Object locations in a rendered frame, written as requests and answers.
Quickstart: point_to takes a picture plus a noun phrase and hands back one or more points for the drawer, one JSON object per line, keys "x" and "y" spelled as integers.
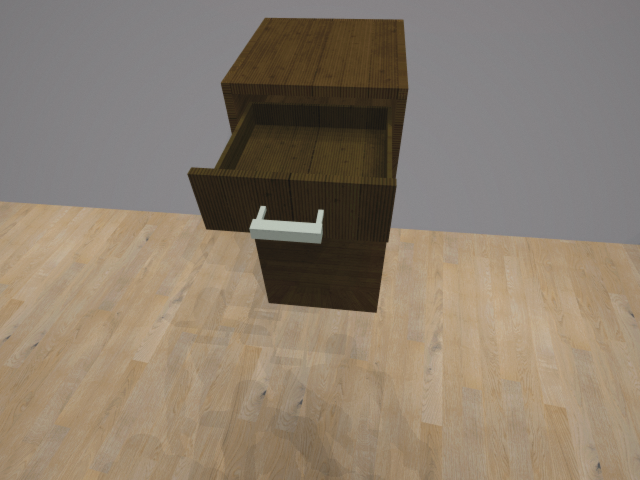
{"x": 297, "y": 158}

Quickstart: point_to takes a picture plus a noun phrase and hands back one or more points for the handle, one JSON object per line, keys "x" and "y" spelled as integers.
{"x": 286, "y": 230}

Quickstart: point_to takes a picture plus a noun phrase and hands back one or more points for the cabinet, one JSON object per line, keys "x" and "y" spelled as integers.
{"x": 323, "y": 61}

